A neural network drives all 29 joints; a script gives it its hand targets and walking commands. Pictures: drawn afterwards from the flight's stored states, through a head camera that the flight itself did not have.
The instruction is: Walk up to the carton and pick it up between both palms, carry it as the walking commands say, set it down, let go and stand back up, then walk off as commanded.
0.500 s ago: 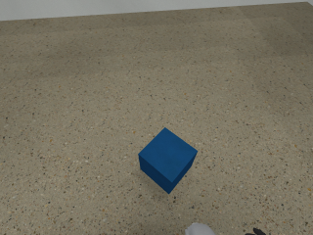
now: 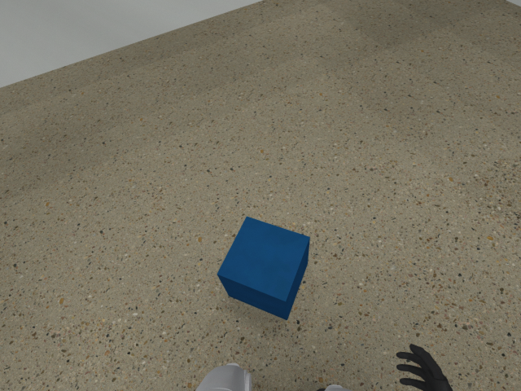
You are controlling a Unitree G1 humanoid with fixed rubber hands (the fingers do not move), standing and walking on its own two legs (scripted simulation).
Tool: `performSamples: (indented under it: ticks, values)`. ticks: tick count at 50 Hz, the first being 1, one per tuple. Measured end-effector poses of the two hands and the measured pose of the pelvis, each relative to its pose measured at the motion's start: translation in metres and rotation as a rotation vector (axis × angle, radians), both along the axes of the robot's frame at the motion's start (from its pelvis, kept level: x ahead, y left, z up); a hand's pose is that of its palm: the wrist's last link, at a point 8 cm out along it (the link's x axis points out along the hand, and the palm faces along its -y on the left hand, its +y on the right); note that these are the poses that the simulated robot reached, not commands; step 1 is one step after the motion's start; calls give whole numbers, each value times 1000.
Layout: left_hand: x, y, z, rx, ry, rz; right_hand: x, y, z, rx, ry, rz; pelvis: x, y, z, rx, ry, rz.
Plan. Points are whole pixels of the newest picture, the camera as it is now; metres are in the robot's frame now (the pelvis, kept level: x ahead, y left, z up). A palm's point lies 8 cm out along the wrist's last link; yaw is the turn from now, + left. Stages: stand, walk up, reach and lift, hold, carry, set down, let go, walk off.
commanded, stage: walk off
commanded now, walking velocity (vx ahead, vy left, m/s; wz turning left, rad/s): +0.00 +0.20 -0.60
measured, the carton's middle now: (266, 268) +0.56 +0.09 -0.65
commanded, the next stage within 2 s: stand in 1.60 s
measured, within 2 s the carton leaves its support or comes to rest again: neither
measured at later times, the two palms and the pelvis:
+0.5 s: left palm (64, 360) +0.17 +0.41 -0.14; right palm out of the picture +0.06 -0.10 -0.11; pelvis +0.05 +0.17 +0.00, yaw -17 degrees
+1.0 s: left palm (60, 296) +0.28 +0.44 -0.10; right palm out of the picture +0.08 -0.04 -0.13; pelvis +0.08 +0.23 +0.00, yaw -34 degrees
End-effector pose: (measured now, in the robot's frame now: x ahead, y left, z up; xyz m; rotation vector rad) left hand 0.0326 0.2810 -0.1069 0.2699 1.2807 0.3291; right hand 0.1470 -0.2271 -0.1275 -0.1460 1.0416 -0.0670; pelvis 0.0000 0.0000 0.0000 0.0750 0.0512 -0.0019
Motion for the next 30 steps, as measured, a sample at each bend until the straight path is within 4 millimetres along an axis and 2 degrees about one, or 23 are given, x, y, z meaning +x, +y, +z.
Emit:
performSamples:
  ticks: [5,10,12,14,18,24,30]
  values:
    - [20,29,4,8,-8,-66,-4,24,3,18,-25,-54,1,31,1,7,-3,-64]
    - [45,67,-9,-18,-16,-130,-16,57,3,-5,-24,-115,7,76,-4,-19,-6,-126]
    - [60,84,-21,-40,-28,-161,-27,72,1,-32,-12,-147,11,97,-11,-50,-7,-152]
    - [75,95,-31,-67,-40,-186,-48,86,0,-55,28,-178,15,115,-14,-72,-19,-174]
    - [102,110,-29,-101,-59,-226,-81,107,12,-83,106,-237,27,138,-5,-103,-24,-205]
    - [135,125,-30,-117,-44,-299,-88,127,16,-113,116,-323,43,163,-4,-110,-3,-278]
    - [170,128,-29,-93,-28,-407,-108,145,3,-86,138,-429,53,177,-9,-77,17,-365]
